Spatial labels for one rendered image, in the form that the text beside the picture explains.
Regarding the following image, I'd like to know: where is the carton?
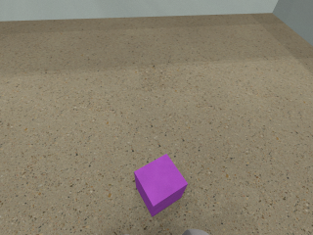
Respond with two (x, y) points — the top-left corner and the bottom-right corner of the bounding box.
(134, 154), (188, 216)

